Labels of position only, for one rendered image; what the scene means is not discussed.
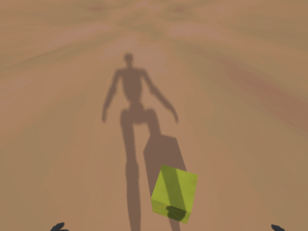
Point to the carton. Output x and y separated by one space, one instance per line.
173 194

